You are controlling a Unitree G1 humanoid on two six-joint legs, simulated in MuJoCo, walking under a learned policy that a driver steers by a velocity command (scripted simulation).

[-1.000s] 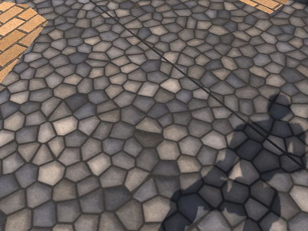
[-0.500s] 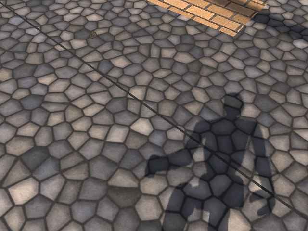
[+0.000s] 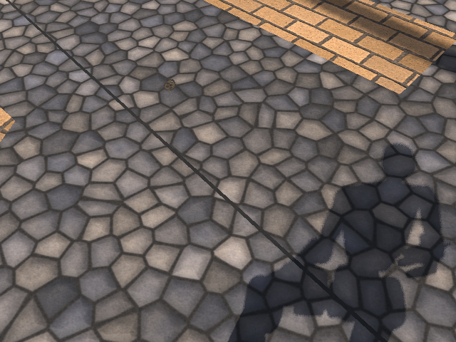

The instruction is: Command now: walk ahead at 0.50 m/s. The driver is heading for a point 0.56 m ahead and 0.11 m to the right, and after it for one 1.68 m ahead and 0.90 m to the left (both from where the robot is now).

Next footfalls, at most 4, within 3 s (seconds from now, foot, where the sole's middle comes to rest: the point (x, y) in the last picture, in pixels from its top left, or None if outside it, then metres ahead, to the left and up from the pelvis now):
0.22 left None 0.30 0.16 -0.79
0.78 right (290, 316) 0.58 -0.11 -0.79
1.34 left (231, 220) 0.91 0.09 -0.79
1.82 right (272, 154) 1.23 -0.06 -0.79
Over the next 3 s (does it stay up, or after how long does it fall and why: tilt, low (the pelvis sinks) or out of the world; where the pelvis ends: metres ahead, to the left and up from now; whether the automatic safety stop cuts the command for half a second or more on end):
stays up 1.56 0.37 -0.01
